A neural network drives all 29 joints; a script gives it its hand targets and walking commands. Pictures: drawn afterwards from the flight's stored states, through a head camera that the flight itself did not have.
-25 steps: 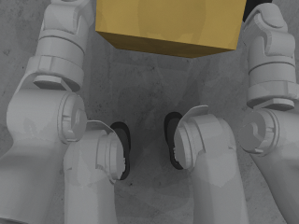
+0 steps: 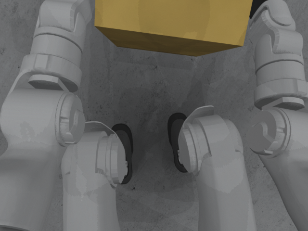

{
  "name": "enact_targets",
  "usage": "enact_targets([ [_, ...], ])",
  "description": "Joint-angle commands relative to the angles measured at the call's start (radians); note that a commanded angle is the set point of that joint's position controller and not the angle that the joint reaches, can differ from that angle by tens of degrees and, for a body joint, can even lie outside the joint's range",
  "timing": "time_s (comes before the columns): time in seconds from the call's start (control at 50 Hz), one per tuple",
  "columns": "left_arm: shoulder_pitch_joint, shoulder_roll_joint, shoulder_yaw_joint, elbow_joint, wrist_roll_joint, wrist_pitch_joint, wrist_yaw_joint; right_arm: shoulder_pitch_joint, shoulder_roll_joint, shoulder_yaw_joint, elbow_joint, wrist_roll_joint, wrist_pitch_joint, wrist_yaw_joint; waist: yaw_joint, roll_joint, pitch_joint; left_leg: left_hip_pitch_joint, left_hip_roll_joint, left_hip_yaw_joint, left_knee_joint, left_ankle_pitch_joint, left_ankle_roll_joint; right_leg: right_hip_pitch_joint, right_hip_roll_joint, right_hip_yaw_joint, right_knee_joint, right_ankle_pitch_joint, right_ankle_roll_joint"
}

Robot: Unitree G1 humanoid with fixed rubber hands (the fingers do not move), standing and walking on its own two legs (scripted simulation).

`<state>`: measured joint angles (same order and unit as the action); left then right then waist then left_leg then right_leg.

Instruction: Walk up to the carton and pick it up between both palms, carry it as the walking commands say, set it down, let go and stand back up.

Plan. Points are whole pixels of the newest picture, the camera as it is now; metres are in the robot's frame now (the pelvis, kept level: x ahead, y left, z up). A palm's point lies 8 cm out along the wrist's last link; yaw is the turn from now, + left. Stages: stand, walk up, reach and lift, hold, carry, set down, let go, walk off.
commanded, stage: set down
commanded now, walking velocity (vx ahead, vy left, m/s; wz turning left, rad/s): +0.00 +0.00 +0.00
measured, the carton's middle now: (167, 0) +0.55 -0.08 -0.23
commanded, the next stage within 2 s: let go in 1.80 s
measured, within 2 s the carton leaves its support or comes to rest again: neither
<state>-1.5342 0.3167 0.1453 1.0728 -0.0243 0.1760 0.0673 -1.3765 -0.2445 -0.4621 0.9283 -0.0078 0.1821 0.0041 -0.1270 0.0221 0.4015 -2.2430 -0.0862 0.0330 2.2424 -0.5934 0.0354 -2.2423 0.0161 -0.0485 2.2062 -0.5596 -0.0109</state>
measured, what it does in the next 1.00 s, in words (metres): rises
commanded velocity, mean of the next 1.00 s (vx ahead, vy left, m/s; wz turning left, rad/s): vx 0.00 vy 0.00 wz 0.00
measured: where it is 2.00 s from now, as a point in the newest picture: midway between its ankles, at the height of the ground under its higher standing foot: (152, 157)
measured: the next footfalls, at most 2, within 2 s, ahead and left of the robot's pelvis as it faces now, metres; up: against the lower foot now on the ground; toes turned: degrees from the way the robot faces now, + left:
none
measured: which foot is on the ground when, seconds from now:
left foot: down 0.00-1.00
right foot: down 0.00-1.00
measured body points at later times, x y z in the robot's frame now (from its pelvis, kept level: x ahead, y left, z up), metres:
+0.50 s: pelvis +0.00 -0.01 +0.01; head +0.37 -0.02 +0.26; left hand +0.60 +0.12 -0.16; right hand +0.52 -0.28 -0.15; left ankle +0.11 +0.10 -0.33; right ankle +0.12 -0.11 -0.33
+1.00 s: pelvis +0.01 -0.01 +0.10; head +0.35 -0.03 +0.39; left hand +0.61 +0.12 -0.01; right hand +0.53 -0.29 -0.01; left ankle +0.11 +0.10 -0.33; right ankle +0.12 -0.11 -0.33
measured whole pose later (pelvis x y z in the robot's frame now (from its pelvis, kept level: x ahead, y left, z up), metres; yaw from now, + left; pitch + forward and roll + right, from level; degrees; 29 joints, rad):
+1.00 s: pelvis +0.01 -0.01 +0.10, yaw +0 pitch +44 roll +0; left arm -1.40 0.43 0.13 1.02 -0.09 0.22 0.03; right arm -1.22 -0.30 -0.31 0.85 0.14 0.20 -0.06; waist -0.13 0.03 0.08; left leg -2.11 -0.06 0.01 1.89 -0.56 0.01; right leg -2.13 0.06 -0.03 1.87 -0.51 -0.02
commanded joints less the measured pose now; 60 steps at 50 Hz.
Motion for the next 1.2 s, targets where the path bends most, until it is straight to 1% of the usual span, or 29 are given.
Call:
enact_targets([
  [0.0,-0.302,-0.201,-0.105,-0.065,-0.026,-0.024,-0.057,-0.345,0.140,0.147,-0.017,0.035,-0.037,0.056,-0.066,0.098,-1.076,0.542,-0.009,-0.044,-0.189,0.194,-0.029,0.521,0.029,0.002,-0.162,0.266,0.035],
  [0.04,-0.285,0.019,-0.096,-0.044,-0.045,-0.039,-0.004,-0.297,-0.061,0.116,0.019,0.051,-0.063,-0.014,-0.071,0.087,-1.102,0.557,0.002,-0.044,-0.190,0.192,-0.037,0.550,0.021,0.004,-0.170,0.270,0.040],
  [0.08,-0.299,0.115,-0.096,-0.024,-0.072,-0.051,0.024,-0.292,-0.142,0.122,0.039,0.082,-0.086,-0.065,-0.073,0.076,-1.141,0.560,0.007,-0.051,-0.187,0.206,-0.040,0.592,0.016,0.012,-0.178,0.300,0.040],
  [0.12,-0.326,0.158,-0.111,-0.036,-0.097,-0.063,0.039,-0.292,-0.176,0.135,0.052,0.115,-0.105,-0.095,-0.071,0.073,-1.189,0.564,0.012,-0.059,-0.180,0.235,-0.043,0.632,0.017,0.020,-0.172,0.353,0.039],
  [0.18,-0.331,0.184,-0.131,-0.012,-0.121,-0.071,0.043,-0.285,-0.199,0.160,0.073,0.153,-0.122,-0.113,-0.063,0.073,-1.225,0.550,0.025,-0.063,-0.174,0.255,-0.042,0.659,0.019,0.030,-0.171,0.399,0.038],
  [0.24,-0.306,0.194,-0.137,0.014,-0.135,-0.076,0.034,-0.264,-0.209,0.174,0.088,0.173,-0.130,-0.115,-0.056,0.077,-1.215,0.511,0.036,-0.061,-0.174,0.250,-0.040,0.654,0.015,0.041,-0.177,0.414,0.037],
  [0.3,-0.285,0.195,-0.143,0.025,-0.146,-0.080,0.021,-0.242,-0.214,0.179,0.099,0.182,-0.134,-0.112,-0.058,0.082,-1.189,0.472,0.045,-0.060,-0.174,0.237,-0.040,0.637,0.009,0.049,-0.182,0.414,0.034],
  [0.44,-0.300,0.226,-0.145,-0.004,-0.161,-0.080,0.005,-0.249,-0.240,0.185,0.081,0.202,-0.132,-0.101,-0.059,0.096,-1.203,0.479,0.052,-0.054,-0.176,0.222,-0.036,0.625,0.001,0.049,-0.187,0.402,0.028],
  [0.54,-0.305,0.252,-0.128,-0.101,-0.155,-0.061,0.012,-0.242,-0.263,0.190,-0.020,0.218,-0.113,-0.107,-0.059,0.107,-1.376,0.581,0.045,-0.036,-0.193,0.246,-0.038,0.710,0.007,0.034,-0.209,0.434,0.028],
  [0.6,-0.286,0.259,-0.110,-0.161,-0.147,-0.040,0.016,-0.212,-0.261,0.196,-0.092,0.222,-0.087,-0.112,-0.057,0.099,-1.485,0.625,0.037,-0.021,-0.215,0.259,-0.039,0.773,0.015,0.024,-0.233,0.456,0.030],
  [0.64,-0.268,0.262,-0.094,-0.178,-0.138,-0.023,0.017,-0.187,-0.255,0.193,-0.124,0.218,-0.066,-0.113,-0.057,0.093,-1.511,0.630,0.032,-0.014,-0.239,0.253,-0.037,0.787,0.020,0.020,-0.256,0.452,0.032],
  [0.7,-0.231,0.260,-0.066,-0.174,-0.120,-0.003,0.009,-0.151,-0.239,0.182,-0.147,0.202,-0.041,-0.109,-0.053,0.083,-1.477,0.608,0.025,-0.011,-0.285,0.234,-0.033,0.768,0.025,0.017,-0.300,0.429,0.034],
  [0.8,-0.177,0.245,-0.027,-0.158,-0.087,0.015,-0.013,-0.108,-0.213,0.165,-0.172,0.174,-0.019,-0.092,-0.042,0.067,-1.428,0.587,0.013,-0.016,-0.372,0.223,-0.025,0.748,0.032,0.020,-0.382,0.411,0.037],
  [0.88,-0.152,0.235,-0.009,-0.154,-0.068,0.026,-0.032,-0.082,-0.197,0.151,-0.184,0.157,-0.006,-0.075,-0.039,0.062,-1.420,0.594,0.006,-0.020,-0.445,0.228,-0.022,0.757,0.034,0.023,-0.453,0.414,0.040],
  [1.02,-0.135,0.226,-0.001,-0.180,-0.049,0.039,-0.054,-0.041,-0.194,0.123,-0.199,0.139,0.008,-0.059,-0.052,0.081,-1.469,0.679,-0.003,-0.019,-0.566,0.273,-0.030,0.827,0.034,0.020,-0.571,0.462,0.046],
  [1.18,-0.125,0.224,0.002,-0.226,-0.032,0.060,-0.064,-0.013,-0.210,0.100,-0.234,0.135,0.025,-0.041,-0.060,0.110,-1.530,0.846,-0.008,-0.022,-0.715,0.322,-0.040,0.913,0.037,0.010,-0.719,0.486,0.050],
])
